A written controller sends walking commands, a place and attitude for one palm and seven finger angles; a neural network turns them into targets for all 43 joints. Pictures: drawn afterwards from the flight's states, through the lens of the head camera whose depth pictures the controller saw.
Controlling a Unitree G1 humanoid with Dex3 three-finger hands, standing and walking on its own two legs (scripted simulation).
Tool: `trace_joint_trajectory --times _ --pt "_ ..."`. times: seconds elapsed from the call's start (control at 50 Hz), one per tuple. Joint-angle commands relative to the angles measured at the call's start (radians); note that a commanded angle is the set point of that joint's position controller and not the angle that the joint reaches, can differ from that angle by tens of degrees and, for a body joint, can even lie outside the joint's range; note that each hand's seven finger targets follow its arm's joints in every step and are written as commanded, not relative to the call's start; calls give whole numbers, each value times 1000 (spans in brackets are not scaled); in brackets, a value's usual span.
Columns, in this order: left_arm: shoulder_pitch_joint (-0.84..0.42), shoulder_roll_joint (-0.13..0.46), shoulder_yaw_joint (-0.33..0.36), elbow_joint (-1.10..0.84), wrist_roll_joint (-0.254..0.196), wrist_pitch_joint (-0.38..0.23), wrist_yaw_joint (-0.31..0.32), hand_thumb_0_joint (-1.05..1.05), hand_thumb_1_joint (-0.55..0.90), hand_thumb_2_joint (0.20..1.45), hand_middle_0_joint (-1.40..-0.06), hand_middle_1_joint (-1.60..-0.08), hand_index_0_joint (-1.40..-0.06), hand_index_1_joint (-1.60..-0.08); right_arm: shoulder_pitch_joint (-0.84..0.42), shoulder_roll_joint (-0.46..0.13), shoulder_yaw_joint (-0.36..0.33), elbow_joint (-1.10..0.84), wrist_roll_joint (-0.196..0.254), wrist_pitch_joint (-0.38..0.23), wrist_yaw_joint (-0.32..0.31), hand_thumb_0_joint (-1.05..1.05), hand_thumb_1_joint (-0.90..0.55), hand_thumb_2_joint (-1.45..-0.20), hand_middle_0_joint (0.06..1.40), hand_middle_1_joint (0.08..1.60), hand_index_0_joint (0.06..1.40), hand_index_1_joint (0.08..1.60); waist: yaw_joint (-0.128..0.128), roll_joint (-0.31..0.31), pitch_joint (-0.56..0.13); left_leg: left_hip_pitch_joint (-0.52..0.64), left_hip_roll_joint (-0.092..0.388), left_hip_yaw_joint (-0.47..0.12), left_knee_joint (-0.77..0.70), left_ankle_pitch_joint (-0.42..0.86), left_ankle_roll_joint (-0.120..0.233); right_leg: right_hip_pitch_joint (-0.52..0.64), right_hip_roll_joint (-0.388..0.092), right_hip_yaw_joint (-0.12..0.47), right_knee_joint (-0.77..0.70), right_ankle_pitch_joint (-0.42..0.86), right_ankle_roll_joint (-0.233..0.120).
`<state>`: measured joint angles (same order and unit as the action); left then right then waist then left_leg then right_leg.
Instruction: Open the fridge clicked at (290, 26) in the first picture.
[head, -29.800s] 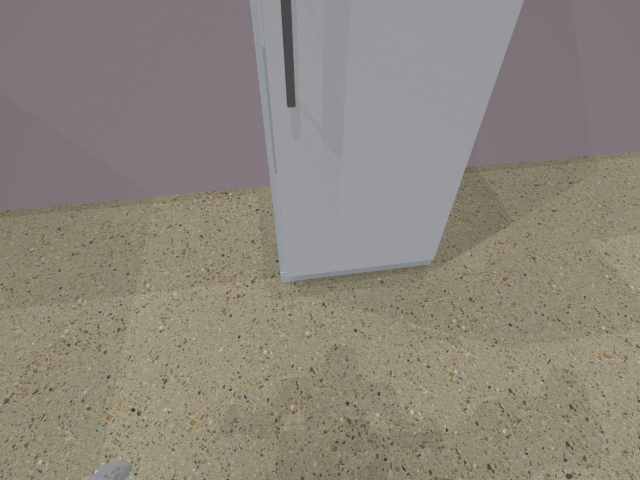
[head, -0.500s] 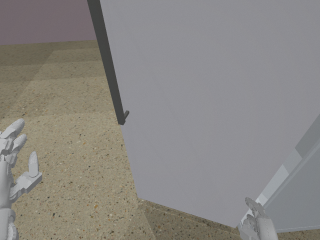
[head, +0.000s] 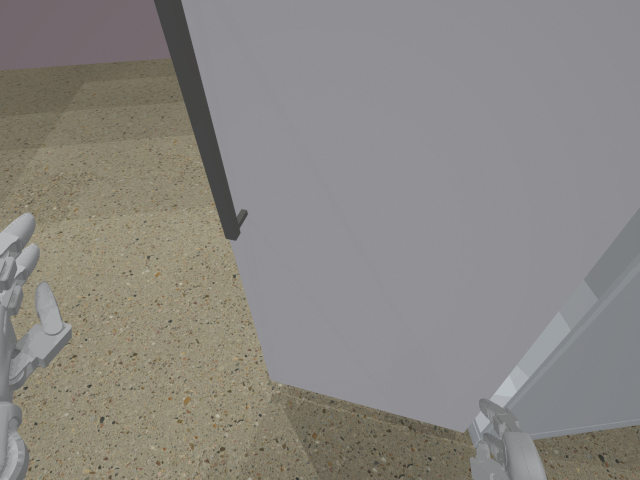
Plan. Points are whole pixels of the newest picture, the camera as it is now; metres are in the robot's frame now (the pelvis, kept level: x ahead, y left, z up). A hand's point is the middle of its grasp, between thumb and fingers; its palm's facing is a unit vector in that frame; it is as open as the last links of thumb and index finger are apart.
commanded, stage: step back with the hand held close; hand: left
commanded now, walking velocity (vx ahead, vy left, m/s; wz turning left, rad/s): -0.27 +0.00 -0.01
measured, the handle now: (210, 122) +0.48 +0.19 +0.22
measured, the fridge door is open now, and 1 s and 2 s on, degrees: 68 68 68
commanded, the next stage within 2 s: stop stepping back and stand still in 0.88 s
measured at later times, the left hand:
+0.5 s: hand out of the picture +0.12 +0.30 +0.14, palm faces +0.46 -0.77 -0.44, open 7.4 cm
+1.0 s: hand out of the picture +0.02 +0.34 +0.16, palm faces +0.46 -0.78 -0.42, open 7.4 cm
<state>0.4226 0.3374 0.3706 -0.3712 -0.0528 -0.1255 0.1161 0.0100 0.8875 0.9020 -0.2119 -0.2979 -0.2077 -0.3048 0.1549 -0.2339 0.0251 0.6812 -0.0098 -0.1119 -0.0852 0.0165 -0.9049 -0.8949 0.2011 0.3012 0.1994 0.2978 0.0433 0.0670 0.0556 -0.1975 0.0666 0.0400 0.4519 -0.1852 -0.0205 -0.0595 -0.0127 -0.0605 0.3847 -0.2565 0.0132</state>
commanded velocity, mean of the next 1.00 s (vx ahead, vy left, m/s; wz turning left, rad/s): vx -0.29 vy -0.01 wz -0.01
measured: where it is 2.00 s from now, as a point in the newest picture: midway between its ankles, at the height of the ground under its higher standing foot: outside the picture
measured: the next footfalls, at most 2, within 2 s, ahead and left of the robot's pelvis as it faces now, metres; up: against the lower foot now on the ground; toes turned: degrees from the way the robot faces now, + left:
right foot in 0.74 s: -0.11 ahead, -0.07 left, +0.00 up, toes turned +1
left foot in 0.96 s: -0.11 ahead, +0.18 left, +0.00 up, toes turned +5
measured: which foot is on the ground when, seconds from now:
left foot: down 0.00-0.76, up 0.78-0.94, down 0.96-1.00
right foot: down 0.00-0.58, up 0.60-0.72, down 0.74-0.96, up 0.98-1.00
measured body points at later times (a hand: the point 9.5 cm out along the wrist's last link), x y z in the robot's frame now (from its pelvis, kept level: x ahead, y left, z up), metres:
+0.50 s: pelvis -0.08 +0.03 -0.02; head -0.07 +0.03 +0.43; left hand +0.09 +0.34 +0.17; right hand +0.09 -0.20 -0.11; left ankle +0.04 +0.13 -0.74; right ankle -0.03 -0.12 -0.74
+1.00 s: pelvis -0.20 +0.07 -0.02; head -0.16 +0.09 +0.43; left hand -0.01 +0.38 +0.18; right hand +0.01 -0.16 -0.09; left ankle -0.15 +0.18 -0.75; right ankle -0.16 -0.08 -0.73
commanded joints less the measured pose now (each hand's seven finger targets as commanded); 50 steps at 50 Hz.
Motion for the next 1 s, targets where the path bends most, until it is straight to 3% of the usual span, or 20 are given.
trace_joint_trajectory --times 0.0,0.14,0.28,0.36,0.46,0.5,0.56,0.58,0.66,0.7,0.72,0.74,0.76,0.78,0.82,0.88,0.9,0.92,0.94,0.98 --pt "52 214 112 -245 9 -62 20 0 900 900 -200 -300 -200 -300 -101 -89 -47 -204 7 -18 -14 0 -900 -900 200 300 200 300 -13 -17 -209 106 15 9 73 349 35 -127 -105 55 17 419 -19" --pt "141 264 184 -324 -10 -75 48 0 900 900 -200 -300 -200 -300 -90 -90 -54 -264 17 18 -28 0 -900 -900 200 300 200 300 -13 -17 -238 19 50 -31 60 355 38 -168 -71 51 94 277 -11" --pt "70 235 162 -263 2 -108 66 0 900 900 -200 -300 -200 -300 -65 -118 -59 -250 16 -10 -37 0 -900 -900 200 300 200 300 -19 49 -129 -186 84 -101 -82 -106 63 -179 -27 58 106 -11 -7" --pt "25 219 130 -254 14 -127 74 0 900 900 -200 -300 -200 -300 -50 -110 -58 -238 16 -24 -35 0 -900 -900 200 300 200 300 -31 -53 -90 -196 35 -72 -22 -324 48 -295 -83 121 -8 -259 -42" --pt "-20 244 130 -313 24 -139 94 0 900 900 -200 -300 -200 -300 -37 -89 -47 -202 4 -41 -35 0 -900 -900 200 300 200 300 -39 -133 -120 -83 -4 -33 147 -208 33 -420 -178 175 -46 -221 -83" --pt "-22 252 145 -332 27 -146 99 0 900 900 -200 -300 -200 -300 -47 -90 -44 -203 -2 -49 -42 0 -900 -900 200 300 200 300 -39 -63 -119 -121 31 -88 52 -232 49 -389 -126 123 27 -191 -55" --pt "-6 241 175 -362 39 -174 101 0 900 900 -200 -300 -200 -300 -67 -120 -53 -233 -1 -69 -46 0 -900 -900 200 300 200 300 -18 253 -140 -416 168 -274 -293 -556 99 -88 45 -4 366 -157 -6" --pt "-5 262 193 -353 44 -181 97 0 900 900 -200 -300 -200 -300 -69 -121 -61 -235 -2 -72 -44 0 -900 -900 200 300 200 300 -13 274 -148 -497 195 -318 -359 -602 113 -6 76 -12 473 -154 -4" --pt "125 251 198 -316 11 -187 77 0 900 900 -200 -300 -200 -300 -46 -103 -77 -233 3 -77 -15 0 -900 -900 200 300 200 300 -12 197 -171 -368 132 -181 -270 -446 57 -77 87 -28 343 -274 -44" --pt "126 244 174 -334 -5 -183 73 0 900 900 -200 -300 -200 -300 -58 -83 -68 -237 6 -76 -5 0 -900 -900 200 300 200 300 -19 123 -155 -291 66 -111 -133 -361 14 -132 32 26 87 -260 -78" --pt "104 267 182 -356 -7 -181 77 0 900 900 -200 -300 -200 -300 -56 -72 -67 -230 6 -71 -3 0 -900 -900 200 300 200 300 -30 -23 -152 -215 3 -50 82 -274 -19 -259 -102 223 -82 -293 -133" --pt "69 294 187 -357 -3 -175 85 0 900 900 -200 -300 -200 -300 -47 -62 -61 -201 4 -64 -1 0 -900 -900 200 300 200 300 -27 -240 -120 -140 -68 1 359 -184 -44 -426 -328 489 -220 -181 -197" --pt "0 312 187 -373 3 -182 97 0 900 900 -200 -300 -200 -300 -65 -67 -57 -183 -10 -62 -1 0 -900 -900 200 300 200 300 -18 -229 -79 -237 -78 -26 537 -281 -41 -404 -401 489 -180 221 -238" --pt "-4 287 172 -340 6 -160 92 0 900 900 -200 -300 -200 -300 -56 -60 -62 -164 -1 -66 -4 0 -900 -900 200 300 200 300 -16 -294 -170 -236 -82 -65 603 -301 -25 -348 -362 401 -104 404 -227" --pt "-23 267 148 -315 15 -124 74 0 900 900 -200 -300 -200 -300 -62 -49 -48 -186 -3 -56 -13 0 -900 -900 200 300 200 300 -37 -316 -148 -241 -43 -33 492 -247 -23 -230 -278 257 20 630 -171" --pt "-116 261 125 -272 27 -127 72 0 900 900 -200 -300 -200 -300 -105 -72 -38 -150 -4 -42 -39 0 -900 -900 200 300 200 300 -52 -140 -111 -108 -54 29 74 -46 -19 -211 -196 149 165 690 -83" --pt "-76 264 137 -279 26 -129 72 0 900 900 -200 -300 -200 -300 -87 -88 -46 -156 2 -41 -46 0 -900 -900 200 300 200 300 -43 -30 -154 -33 0 14 -48 244 -6 -200 -127 109 239 574 -34" --pt "-45 258 137 -324 25 -133 71 0 900 900 -200 -300 -200 -300 -85 -113 -58 -178 4 -44 -44 0 -900 -900 200 300 200 300 -25 171 -200 23 188 -171 -69 623 62 -278 -33 83 355 162 13" --pt "-3 258 151 -320 20 -131 70 0 900 900 -200 -300 -200 -300 -61 -101 -69 -197 -3 -45 -35 0 -900 -900 200 300 200 300 -18 209 -242 31 296 -253 -67 765 130 -334 16 123 498 -243 12" --pt "124 251 179 -267 10 -146 55 0 900 900 -200 -300 -200 -300 -36 -123 -99 -217 21 -57 -8 0 -900 -900 200 300 200 300 -11 90 -259 -7 298 -228 -106 423 164 -350 55 117 610 -280 7"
